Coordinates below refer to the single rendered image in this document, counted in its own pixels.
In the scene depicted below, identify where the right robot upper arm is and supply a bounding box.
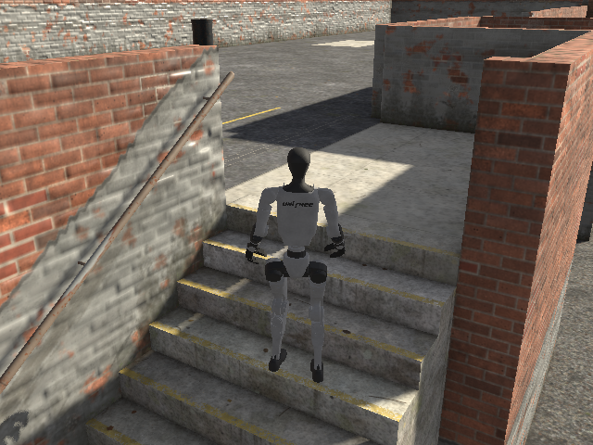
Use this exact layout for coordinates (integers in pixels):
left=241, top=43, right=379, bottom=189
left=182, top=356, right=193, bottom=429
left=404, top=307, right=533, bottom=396
left=318, top=187, right=341, bottom=238

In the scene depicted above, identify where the left robot hand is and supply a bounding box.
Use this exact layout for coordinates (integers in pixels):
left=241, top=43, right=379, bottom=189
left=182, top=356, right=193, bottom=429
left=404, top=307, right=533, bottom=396
left=246, top=248, right=267, bottom=264

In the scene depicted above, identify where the left robot forearm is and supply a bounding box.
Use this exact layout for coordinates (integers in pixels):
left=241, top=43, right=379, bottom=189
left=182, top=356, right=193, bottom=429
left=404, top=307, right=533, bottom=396
left=246, top=223, right=263, bottom=252

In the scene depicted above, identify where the humanoid robot torso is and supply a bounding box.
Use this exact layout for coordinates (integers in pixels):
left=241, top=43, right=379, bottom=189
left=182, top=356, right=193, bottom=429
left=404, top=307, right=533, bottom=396
left=276, top=184, right=320, bottom=279

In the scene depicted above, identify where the right robot forearm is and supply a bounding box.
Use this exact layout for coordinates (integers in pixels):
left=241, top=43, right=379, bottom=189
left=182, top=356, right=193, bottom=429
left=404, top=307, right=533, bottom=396
left=331, top=224, right=345, bottom=249

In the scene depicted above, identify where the right robot hand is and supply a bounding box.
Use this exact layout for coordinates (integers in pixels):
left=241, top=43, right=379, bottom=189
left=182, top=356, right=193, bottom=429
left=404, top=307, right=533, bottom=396
left=324, top=243, right=345, bottom=258

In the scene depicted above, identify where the left robot upper arm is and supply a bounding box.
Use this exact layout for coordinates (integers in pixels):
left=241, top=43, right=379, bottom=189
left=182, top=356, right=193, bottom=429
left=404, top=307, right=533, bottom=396
left=253, top=186, right=279, bottom=237

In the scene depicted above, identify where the left robot shin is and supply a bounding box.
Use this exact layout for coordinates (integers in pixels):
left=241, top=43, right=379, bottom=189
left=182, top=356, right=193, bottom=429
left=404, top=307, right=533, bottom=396
left=271, top=299, right=287, bottom=360

